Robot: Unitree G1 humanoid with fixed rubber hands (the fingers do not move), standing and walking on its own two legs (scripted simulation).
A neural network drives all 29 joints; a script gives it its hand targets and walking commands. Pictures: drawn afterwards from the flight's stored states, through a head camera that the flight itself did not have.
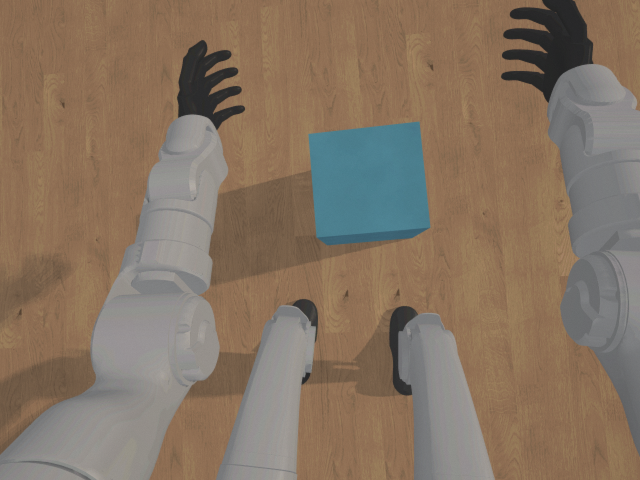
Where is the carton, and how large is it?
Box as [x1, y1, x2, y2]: [308, 122, 429, 244]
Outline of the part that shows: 419,122 308,134 316,236 326,244 337,244 412,237 429,227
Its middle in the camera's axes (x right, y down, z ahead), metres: +0.10 -0.10 +0.85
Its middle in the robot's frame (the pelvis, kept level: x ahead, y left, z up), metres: +0.50 +0.00 -0.50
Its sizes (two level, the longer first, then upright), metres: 0.210 0.200 0.250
